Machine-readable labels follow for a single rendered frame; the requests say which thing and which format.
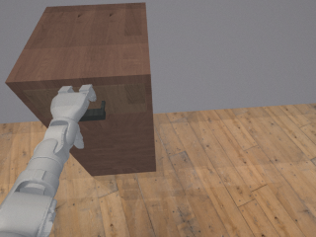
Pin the handle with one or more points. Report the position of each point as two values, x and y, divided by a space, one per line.
95 114

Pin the cabinet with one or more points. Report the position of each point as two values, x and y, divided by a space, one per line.
98 45

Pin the left robot upper arm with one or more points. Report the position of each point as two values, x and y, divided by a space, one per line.
27 215

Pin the drawer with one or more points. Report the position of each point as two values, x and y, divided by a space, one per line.
119 98

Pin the robot left forearm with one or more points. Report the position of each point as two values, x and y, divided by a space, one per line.
41 176

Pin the robot left hand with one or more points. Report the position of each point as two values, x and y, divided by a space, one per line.
73 105

